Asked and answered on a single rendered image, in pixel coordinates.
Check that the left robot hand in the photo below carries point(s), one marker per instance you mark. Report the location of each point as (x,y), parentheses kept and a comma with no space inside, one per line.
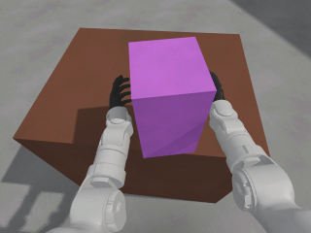
(116,95)

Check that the right robot hand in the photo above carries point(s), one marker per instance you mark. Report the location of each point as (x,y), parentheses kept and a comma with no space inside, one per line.
(220,93)

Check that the pedestal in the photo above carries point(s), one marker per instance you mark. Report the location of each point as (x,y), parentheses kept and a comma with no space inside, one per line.
(65,123)

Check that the left robot forearm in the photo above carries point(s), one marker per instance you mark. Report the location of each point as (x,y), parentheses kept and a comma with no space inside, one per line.
(108,166)

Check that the right robot forearm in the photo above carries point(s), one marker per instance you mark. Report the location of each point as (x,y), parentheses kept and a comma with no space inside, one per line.
(237,144)

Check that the left robot upper arm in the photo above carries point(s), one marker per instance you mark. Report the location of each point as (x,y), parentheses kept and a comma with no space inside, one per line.
(96,210)

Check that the carton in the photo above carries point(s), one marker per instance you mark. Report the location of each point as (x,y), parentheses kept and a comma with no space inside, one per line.
(172,92)

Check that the right robot upper arm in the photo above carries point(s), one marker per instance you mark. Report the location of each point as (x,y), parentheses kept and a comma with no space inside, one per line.
(266,192)

